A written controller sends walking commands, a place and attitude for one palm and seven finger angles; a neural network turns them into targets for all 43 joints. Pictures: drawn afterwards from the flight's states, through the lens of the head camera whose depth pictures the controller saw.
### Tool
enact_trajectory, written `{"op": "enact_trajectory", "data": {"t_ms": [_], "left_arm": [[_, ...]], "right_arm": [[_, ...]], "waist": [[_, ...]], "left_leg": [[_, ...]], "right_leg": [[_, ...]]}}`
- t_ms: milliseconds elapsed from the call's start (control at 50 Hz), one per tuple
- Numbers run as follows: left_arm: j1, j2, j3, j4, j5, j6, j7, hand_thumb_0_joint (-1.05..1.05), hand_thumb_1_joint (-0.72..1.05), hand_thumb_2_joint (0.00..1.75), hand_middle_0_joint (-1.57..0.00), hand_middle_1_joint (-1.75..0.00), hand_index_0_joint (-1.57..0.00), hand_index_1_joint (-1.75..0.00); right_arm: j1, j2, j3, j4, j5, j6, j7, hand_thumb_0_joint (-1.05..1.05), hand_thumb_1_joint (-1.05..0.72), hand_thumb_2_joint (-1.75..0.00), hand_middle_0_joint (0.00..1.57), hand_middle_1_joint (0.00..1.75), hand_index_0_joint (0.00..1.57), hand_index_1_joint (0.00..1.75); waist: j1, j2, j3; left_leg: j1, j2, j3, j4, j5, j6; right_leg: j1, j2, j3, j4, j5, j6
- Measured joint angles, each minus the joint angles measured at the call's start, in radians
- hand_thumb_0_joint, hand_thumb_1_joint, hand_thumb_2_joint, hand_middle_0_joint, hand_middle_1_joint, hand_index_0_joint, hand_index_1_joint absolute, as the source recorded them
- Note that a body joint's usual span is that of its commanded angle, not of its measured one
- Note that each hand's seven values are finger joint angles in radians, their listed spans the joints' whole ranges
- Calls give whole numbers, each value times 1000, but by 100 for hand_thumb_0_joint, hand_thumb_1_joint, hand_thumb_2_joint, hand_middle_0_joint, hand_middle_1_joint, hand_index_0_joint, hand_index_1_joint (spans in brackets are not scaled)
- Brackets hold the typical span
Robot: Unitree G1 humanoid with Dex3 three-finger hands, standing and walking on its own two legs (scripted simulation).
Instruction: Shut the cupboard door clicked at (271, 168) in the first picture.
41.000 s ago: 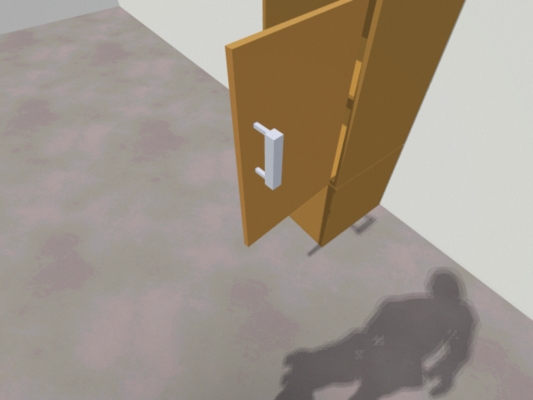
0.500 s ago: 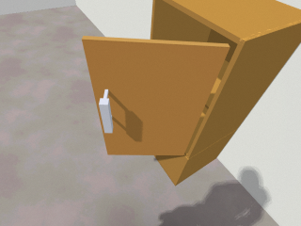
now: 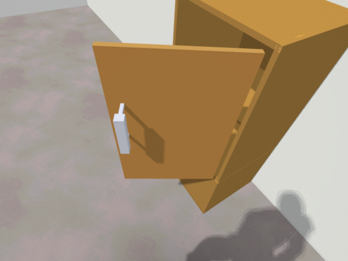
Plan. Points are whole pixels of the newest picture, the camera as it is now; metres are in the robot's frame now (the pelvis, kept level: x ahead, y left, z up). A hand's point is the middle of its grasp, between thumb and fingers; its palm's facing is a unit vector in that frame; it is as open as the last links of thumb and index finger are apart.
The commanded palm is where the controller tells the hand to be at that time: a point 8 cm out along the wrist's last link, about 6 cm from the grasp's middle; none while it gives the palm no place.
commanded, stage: look again from close up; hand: left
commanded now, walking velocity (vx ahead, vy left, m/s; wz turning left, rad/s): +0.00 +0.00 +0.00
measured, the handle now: (123, 129) +0.45 +0.18 +0.01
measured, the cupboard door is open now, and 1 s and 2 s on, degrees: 59 59 59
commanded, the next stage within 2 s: raise the hand and make a fist in 0.14 s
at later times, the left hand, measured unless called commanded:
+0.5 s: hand (112, 215) +0.21 +0.15 +0.01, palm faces +0.18 -0.98 -0.04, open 6.9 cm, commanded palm +0.11 +0.20 -0.06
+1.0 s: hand (123, 233) +0.19 +0.13 -0.05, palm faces -0.04 -1.00 +0.00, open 4.5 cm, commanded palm +0.14 +0.20 -0.03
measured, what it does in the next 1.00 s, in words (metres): lowers itself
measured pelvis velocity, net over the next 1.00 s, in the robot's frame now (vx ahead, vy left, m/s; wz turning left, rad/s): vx -0.01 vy -0.07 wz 0.09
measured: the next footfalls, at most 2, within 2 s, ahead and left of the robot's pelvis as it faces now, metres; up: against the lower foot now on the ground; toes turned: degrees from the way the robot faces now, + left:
none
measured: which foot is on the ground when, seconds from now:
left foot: down 0.00-1.00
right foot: down 0.00-1.00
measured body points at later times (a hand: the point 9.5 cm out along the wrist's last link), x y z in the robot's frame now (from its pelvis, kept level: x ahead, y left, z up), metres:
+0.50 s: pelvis -0.02 -0.03 -0.03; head -0.02 -0.04 +0.42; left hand +0.19 +0.20 +0.01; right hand +0.11 -0.29 -0.13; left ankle -0.01 +0.04 -0.74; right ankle +0.02 -0.12 -0.74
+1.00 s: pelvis -0.01 -0.07 -0.09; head +0.06 -0.07 +0.35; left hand +0.19 +0.18 -0.05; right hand +0.21 -0.25 -0.18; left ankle -0.01 +0.04 -0.74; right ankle +0.02 -0.12 -0.74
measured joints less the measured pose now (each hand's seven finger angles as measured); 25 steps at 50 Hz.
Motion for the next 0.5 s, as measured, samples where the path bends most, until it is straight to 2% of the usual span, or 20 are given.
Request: {"op": "enact_trajectory", "data": {"t_ms": [260,280,300,340,400,420,460,500], "left_arm": [[5,-9,-4,6,5,-8,6,0,91,90,-20,-30,-20,-30],[54,-10,36,-167,-12,63,5,1,91,90,-20,-30,-20,-30],[117,8,43,-383,-36,108,31,2,93,90,-20,-30,-21,-30],[194,52,41,-688,-87,44,78,3,94,90,-21,-30,-21,-31],[152,69,27,-930,-138,-31,105,3,95,90,-22,-32,-22,-33],[113,65,33,-965,-143,-80,94,3,95,90,-23,-33,-23,-34],[27,35,54,-959,-159,-201,44,2,94,90,-25,-36,-25,-36],[-15,9,83,-933,-200,-329,-49,2,93,90,-27,-39,-28,-39]], "right_arm": [[4,-2,2,-10,2,2,-1,0,-91,-89,20,30,20,30],[20,-5,6,-57,7,-14,-6,1,-92,-89,20,30,20,30],[48,-9,19,-110,22,-67,-24,1,-92,-89,20,30,20,30],[100,-24,26,-169,33,-181,-40,1,-92,-89,20,30,20,30],[124,-77,6,-256,43,-264,-13,1,-92,-89,20,30,20,30],[114,-95,1,-288,40,-280,-5,1,-92,-89,20,30,20,30],[70,-131,-13,-340,28,-291,10,1,-91,-89,20,30,20,30],[24,-142,-27,-386,17,-284,23,1,-91,-89,20,30,20,30]], "waist": [[-1,2,-5],[-16,1,6],[-23,-4,14],[-20,-7,-13],[-37,29,-57],[-46,32,-65],[-61,53,-89],[-65,55,-134]], "left_leg": [[-11,8,-8,7,2,-11],[-26,8,-16,26,-2,-13],[-33,7,-23,40,-5,-17],[-38,1,-33,33,0,-34],[-90,-12,-61,94,-14,-43],[-127,-22,-61,143,-32,-44],[-223,-20,-59,261,-79,-45],[-329,-4,-49,367,-124,-63]], "right_leg": [[-7,7,-8,3,0,-7],[-23,6,-17,32,-4,-14],[-53,12,-12,107,-30,-30],[-113,29,-2,221,-82,-55],[-163,41,-35,215,-77,-72],[-184,40,-35,190,-79,-77],[-271,43,-34,269,-49,-87],[-379,55,-30,371,-81,-92]]}}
